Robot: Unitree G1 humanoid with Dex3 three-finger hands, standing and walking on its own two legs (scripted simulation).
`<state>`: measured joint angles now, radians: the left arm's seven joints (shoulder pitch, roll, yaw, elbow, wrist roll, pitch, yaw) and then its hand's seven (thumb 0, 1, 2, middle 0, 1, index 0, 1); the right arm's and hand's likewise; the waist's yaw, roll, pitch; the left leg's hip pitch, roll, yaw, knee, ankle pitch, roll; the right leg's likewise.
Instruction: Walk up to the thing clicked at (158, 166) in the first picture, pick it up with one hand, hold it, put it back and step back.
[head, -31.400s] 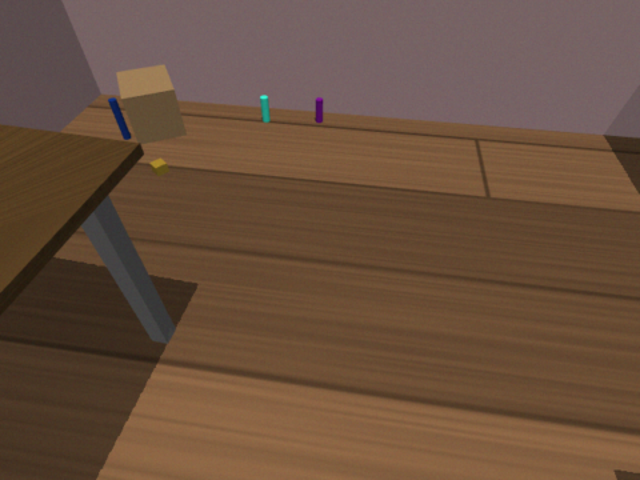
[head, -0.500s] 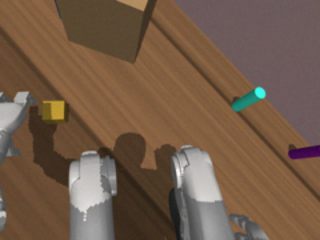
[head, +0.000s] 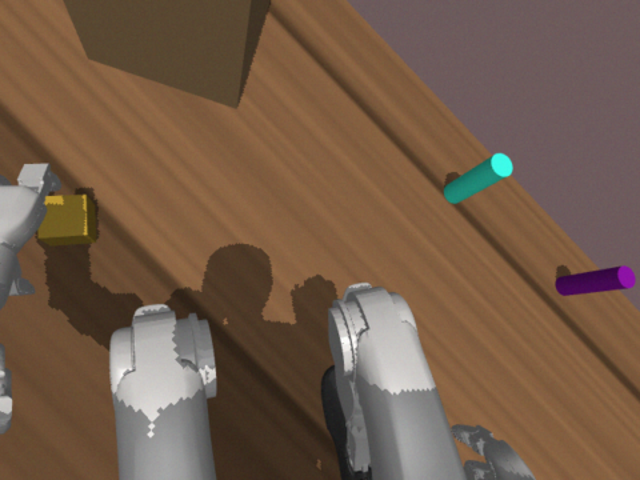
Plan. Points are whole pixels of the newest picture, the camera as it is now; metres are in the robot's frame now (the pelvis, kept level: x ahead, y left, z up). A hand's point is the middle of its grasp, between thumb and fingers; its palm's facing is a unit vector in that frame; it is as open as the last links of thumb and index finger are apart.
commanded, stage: approach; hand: left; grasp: from above
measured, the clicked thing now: (68, 220) +0.47 +0.31 -0.29
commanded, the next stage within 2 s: rest palm in 1.06 s
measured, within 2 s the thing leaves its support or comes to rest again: neither
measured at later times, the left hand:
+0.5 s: hand (23, 203) +0.46 +0.32 -0.17, palm faces -0.52 -0.07 -0.85, open 14.0 cm
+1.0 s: hand (4, 203) +0.45 +0.33 -0.16, palm faces -0.28 -0.03 -0.96, open 13.0 cm
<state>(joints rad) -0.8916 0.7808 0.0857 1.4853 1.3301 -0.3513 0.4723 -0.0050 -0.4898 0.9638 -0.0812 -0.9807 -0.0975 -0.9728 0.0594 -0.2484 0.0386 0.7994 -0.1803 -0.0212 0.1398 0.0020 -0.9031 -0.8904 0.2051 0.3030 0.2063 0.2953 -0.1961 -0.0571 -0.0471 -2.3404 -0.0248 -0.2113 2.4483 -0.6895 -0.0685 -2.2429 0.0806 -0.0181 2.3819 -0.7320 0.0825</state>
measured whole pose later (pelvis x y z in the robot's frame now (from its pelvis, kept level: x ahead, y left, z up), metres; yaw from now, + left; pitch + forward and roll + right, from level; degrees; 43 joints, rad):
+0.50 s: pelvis +0.00 +0.00 +0.01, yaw -1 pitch +34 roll -9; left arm -0.95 0.82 0.11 1.44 1.19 -0.15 0.31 0.00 -0.49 0.96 -0.10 -0.98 -0.11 -0.97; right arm 0.13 -0.27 0.12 0.72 -0.13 0.01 0.14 0.00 -0.91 -0.89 0.21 0.30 0.21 0.30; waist -0.27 0.01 0.01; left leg -2.33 -0.01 -0.21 2.43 -0.71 -0.05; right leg -2.23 0.08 -0.02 2.35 -0.73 0.10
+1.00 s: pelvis -0.01 +0.02 -0.01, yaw -2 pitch +31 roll -11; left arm -1.00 0.79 0.06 1.52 1.41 -0.27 0.57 0.00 -0.31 0.81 -0.24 -0.87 -0.26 -0.85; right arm 0.00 -0.26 0.07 0.75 -0.17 0.00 0.13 0.00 -0.91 -0.89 0.20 0.30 0.21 0.30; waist -0.24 -0.07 -0.09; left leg -2.39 -0.03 -0.19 2.47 -0.64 -0.02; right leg -2.24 0.07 -0.02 2.37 -0.70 0.04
